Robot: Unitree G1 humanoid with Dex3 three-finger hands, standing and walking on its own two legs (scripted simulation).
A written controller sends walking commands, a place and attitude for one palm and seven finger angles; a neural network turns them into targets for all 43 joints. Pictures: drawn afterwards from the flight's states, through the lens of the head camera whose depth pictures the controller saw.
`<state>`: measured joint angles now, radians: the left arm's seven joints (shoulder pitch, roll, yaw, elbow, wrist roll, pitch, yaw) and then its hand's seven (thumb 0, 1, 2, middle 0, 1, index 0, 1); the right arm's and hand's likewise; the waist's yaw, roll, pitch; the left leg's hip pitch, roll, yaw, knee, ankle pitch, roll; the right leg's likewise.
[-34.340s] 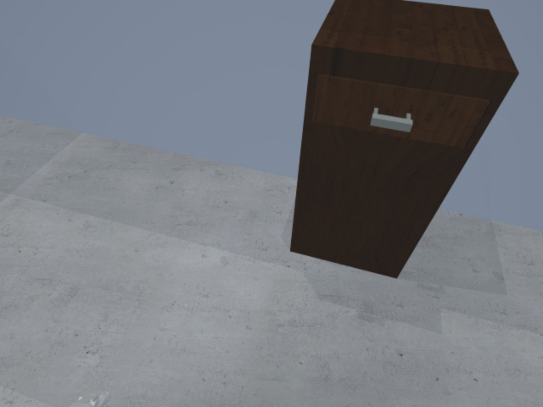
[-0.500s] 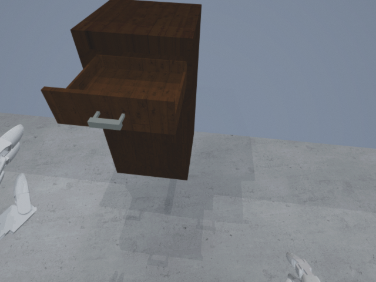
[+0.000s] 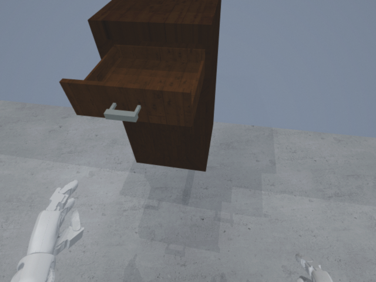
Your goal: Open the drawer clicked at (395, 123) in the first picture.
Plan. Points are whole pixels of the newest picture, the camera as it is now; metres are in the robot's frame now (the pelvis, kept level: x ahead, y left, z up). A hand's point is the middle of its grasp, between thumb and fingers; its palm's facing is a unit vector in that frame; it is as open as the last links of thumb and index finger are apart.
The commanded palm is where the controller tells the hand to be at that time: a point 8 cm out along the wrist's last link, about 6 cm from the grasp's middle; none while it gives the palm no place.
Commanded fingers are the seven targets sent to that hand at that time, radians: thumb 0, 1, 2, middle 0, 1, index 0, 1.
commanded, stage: let the arm hang, fingers relaxed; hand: left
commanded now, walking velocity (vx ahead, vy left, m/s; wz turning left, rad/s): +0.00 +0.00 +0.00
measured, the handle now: (123, 111) +0.60 +0.23 +0.01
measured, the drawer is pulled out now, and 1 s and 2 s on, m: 0.30 0.30 0.30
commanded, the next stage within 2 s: look to check the result in 0.98 s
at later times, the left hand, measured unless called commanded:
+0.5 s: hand out of the picture -0.02 +0.21 -0.16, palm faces +0.00 -0.98 -0.22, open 7.3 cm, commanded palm none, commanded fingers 0.00 0.90 0.90 -0.20 -0.30 -0.20 -0.30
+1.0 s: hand out of the picture -0.01 +0.18 -0.16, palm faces -0.02 -0.99 -0.15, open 7.4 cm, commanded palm none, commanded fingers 0.00 0.90 0.90 -0.20 -0.30 -0.20 -0.30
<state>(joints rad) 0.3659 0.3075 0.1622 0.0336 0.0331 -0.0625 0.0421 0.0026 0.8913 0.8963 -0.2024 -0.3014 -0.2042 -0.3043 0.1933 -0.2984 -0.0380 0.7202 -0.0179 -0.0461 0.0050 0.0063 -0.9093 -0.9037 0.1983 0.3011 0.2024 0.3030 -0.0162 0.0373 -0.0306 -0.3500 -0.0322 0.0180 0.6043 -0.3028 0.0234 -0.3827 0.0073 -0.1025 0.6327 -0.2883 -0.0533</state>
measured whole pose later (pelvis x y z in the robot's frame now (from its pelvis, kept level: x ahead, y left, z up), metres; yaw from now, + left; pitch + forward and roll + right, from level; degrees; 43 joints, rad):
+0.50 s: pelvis +0.00 +0.02 +0.02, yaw -2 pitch -2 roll -1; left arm 0.34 0.20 0.01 1.08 0.01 0.02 0.02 0.00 0.92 0.90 -0.20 -0.30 -0.20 -0.30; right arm 0.28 -0.17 0.01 1.06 -0.01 0.02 -0.03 0.00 -0.92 -0.90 0.20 0.30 0.20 0.30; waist 0.01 0.00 0.06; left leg -0.16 -0.03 0.05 0.42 -0.22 0.05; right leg -0.17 0.03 -0.07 0.38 -0.17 -0.04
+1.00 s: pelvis +0.00 +0.03 +0.02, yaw -3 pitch -2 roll +0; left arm 0.31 0.11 0.01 1.13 0.02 0.00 0.03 0.00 0.90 0.90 -0.20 -0.30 -0.20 -0.30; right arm 0.35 -0.09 0.01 1.14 -0.01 0.00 -0.04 0.00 -0.91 -0.90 0.20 0.30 0.20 0.30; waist -0.01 0.00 0.05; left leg -0.16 -0.03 0.07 0.39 -0.21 0.06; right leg -0.20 0.02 -0.04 0.40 -0.17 -0.03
